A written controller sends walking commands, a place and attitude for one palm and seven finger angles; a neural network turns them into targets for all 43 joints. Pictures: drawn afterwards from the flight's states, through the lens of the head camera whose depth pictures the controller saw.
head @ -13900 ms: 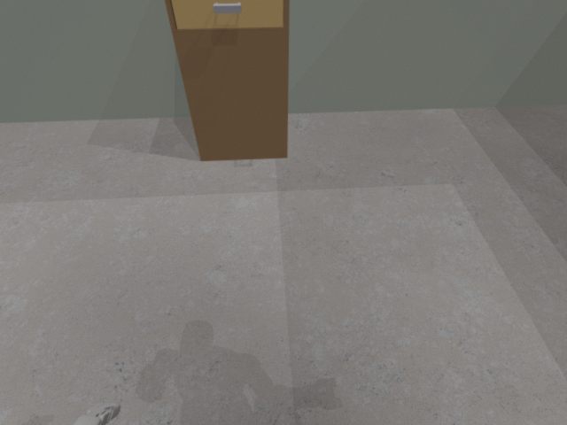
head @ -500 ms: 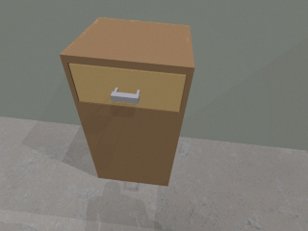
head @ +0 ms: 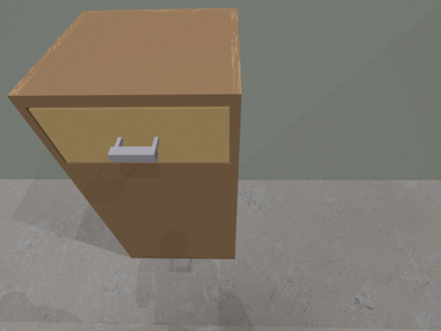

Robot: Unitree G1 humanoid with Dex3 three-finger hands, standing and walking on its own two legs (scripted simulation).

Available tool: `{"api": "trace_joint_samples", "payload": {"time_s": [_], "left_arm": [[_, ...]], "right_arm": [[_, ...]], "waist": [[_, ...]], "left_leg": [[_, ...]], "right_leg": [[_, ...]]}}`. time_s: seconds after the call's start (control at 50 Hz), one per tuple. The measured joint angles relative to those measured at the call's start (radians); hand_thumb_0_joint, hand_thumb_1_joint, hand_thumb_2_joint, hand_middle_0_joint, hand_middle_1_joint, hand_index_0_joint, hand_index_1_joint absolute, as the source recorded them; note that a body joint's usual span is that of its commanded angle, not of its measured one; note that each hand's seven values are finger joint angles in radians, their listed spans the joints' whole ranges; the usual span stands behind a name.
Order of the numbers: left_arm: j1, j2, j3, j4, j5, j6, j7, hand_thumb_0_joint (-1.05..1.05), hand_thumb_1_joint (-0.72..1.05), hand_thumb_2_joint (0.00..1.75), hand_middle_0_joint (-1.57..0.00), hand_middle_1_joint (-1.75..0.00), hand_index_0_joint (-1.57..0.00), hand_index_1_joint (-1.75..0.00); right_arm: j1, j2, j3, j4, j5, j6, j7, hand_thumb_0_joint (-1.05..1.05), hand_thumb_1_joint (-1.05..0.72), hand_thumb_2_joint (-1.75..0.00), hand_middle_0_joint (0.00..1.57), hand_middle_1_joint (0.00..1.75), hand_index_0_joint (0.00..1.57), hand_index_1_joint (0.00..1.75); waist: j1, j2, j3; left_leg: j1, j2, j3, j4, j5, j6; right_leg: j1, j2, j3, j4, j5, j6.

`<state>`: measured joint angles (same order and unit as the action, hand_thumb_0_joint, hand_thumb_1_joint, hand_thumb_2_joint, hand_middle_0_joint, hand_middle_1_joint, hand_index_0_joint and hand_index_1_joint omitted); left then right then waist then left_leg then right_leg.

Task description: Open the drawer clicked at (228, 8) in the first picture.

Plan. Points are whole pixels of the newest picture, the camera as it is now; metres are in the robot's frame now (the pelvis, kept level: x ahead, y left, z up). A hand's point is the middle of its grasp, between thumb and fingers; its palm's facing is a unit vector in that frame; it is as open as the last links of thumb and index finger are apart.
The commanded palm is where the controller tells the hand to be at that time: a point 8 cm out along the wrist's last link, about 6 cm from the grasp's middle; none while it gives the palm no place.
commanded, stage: come to a stop and stand still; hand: left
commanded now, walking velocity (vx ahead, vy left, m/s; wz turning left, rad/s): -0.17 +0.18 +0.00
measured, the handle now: (135, 147) +0.50 +0.22 +0.02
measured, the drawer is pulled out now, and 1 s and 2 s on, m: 0.00 0.00 0.00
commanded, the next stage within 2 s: look again from close up in 1.26 s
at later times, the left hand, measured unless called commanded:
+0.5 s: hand out of the picture -0.03 +0.26 -0.17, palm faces +0.02 -0.98 -0.20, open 7.3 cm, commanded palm none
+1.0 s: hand out of the picture -0.11 +0.21 -0.17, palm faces +0.00 -0.99 -0.15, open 7.3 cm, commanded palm none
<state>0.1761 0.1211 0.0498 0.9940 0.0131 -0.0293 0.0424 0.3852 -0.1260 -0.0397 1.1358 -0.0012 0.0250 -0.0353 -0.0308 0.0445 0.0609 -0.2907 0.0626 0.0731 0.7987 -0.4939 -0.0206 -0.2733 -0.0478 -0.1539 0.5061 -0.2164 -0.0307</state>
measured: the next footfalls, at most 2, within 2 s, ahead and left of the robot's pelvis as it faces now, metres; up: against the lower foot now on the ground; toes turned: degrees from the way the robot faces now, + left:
left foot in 0.22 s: +0.06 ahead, +0.11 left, +0.00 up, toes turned -4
right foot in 0.64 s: -0.07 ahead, -0.05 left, +0.00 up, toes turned -6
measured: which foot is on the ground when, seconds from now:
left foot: up 0.00-0.20, down 0.22-1.00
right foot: down 0.00-0.24, up 0.26-0.62, down 0.64-1.00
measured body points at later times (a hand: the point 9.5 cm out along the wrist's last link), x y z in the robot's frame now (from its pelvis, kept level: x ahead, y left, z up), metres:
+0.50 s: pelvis -0.03 +0.08 +0.01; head -0.01 +0.09 +0.45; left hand -0.03 +0.31 -0.16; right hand +0.04 -0.15 -0.14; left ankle +0.02 +0.12 -0.74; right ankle -0.09 -0.07 -0.69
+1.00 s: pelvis -0.07 +0.06 +0.01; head -0.08 +0.06 +0.46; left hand -0.11 +0.26 -0.16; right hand -0.14 -0.15 -0.16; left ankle +0.02 +0.12 -0.73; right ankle -0.11 -0.05 -0.74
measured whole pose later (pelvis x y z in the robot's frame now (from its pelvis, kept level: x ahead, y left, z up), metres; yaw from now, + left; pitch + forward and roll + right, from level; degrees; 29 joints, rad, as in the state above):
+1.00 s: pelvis -0.07 +0.06 +0.01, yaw -3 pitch -1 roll +0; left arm 0.40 0.10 0.01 1.12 0.02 0.02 0.04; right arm 0.37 -0.12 -0.02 1.18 -0.01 0.04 -0.02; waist -0.02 0.00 -0.02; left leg -0.26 -0.04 0.14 0.33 -0.08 0.07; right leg -0.12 -0.01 -0.06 0.43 -0.28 -0.01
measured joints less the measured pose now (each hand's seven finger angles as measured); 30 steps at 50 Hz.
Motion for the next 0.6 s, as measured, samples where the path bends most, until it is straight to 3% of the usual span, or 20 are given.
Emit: {"api": "trace_joint_samples", "payload": {"time_s": [0.12,0.2,0.24,0.3,0.36,0.4,0.5,0.6], "left_arm": [[-0.031,0.013,0.006,-0.013,0.012,0.032,0.002,-0.02,0.95,0.9,-0.21,-0.3,-0.21,-0.3],[-0.02,0.034,0.013,-0.01,0.015,0.053,-0.003,-0.01,0.93,0.9,-0.21,-0.3,-0.21,-0.3],[-0.009,0.052,0.018,-0.007,0.012,0.068,-0.006,-0.01,0.92,0.9,-0.21,-0.3,-0.21,-0.3],[0.013,0.068,0.022,0.003,0.009,0.092,-0.008,0.0,0.92,0.9,-0.2,-0.3,-0.2,-0.3],[0.042,0.073,0.021,0.013,0.016,0.093,-0.015,0.0,0.91,0.9,-0.2,-0.3,-0.2,-0.3],[0.067,0.074,0.016,0.022,0.016,0.088,-0.017,0.0,0.91,0.9,-0.2,-0.3,-0.2,-0.3],[0.126,0.066,0.0,0.061,0.015,0.09,-0.016,0.0,0.91,0.9,-0.2,-0.3,-0.2,-0.3],[0.155,0.046,-0.018,0.092,0.012,0.088,-0.01,0.0,0.91,0.9,-0.2,-0.3,-0.2,-0.3]], "right_arm": [[-0.133,-0.029,-0.018,-0.078,-0.008,0.019,0.009,0.0,-0.91,-0.9,0.19,0.3,0.19,0.3],[-0.192,-0.046,-0.024,-0.13,-0.01,0.007,0.013,0.0,-0.91,-0.9,0.19,0.3,0.19,0.3],[-0.202,-0.044,-0.022,-0.146,-0.013,-0.008,0.013,0.0,-0.91,-0.9,0.19,0.3,0.19,0.3],[-0.208,-0.035,-0.01,-0.161,-0.022,-0.007,0.013,0.0,-0.91,-0.9,0.19,0.3,0.19,0.3],[-0.212,-0.029,0.003,-0.163,-0.024,-0.003,0.008,0.0,-0.91,-0.9,0.19,0.3,0.19,0.3],[-0.213,-0.024,0.011,-0.16,-0.021,-0.004,0.008,0.0,-0.91,-0.9,0.2,0.3,0.2,0.3],[-0.206,-0.016,0.012,-0.143,-0.011,-0.014,0.0,-0.01,-0.92,-0.9,0.2,0.3,0.2,0.3],[-0.18,-0.026,0.007,-0.107,-0.009,-0.016,0.001,-0.01,-0.93,-0.9,0.2,0.3,0.2,0.3]], "waist": [[0.029,-0.026,0.023],[0.039,-0.047,0.023],[0.042,-0.073,0.021],[0.052,-0.091,0.011],[0.056,-0.086,-0.004],[0.059,-0.082,-0.013],[0.055,-0.074,-0.034],[0.042,-0.061,-0.049]], "left_leg": [[-0.086,-0.028,-0.011,0.028,0.048,-0.017],[-0.046,-0.034,-0.005,-0.116,0.14,-0.016],[-0.018,-0.05,0.01,-0.18,0.214,0.032],[-0.006,-0.065,0.032,-0.209,0.227,0.095],[0.014,-0.077,0.042,-0.287,0.271,0.11],[0.023,-0.088,0.05,-0.336,0.301,0.118],[0.042,-0.115,0.077,-0.423,0.353,0.136],[0.049,-0.132,0.096,-0.466,0.384,0.141]], "right_leg": [[-0.005,-0.004,0.004,-0.009,0.017,0.011],[-0.027,-0.017,0.013,0.028,0.012,0.036],[-0.049,-0.034,0.031,0.082,-0.02,0.044],[-0.106,-0.01,0.106,0.267,-0.195,0.035],[-0.135,0.009,0.143,0.432,-0.191,0.034],[-0.124,0.008,0.151,0.465,-0.169,0.043],[-0.02,-0.008,0.144,0.322,-0.195,0.058],[0.1,-0.01,0.131,0.077,-0.192,0.045]]}}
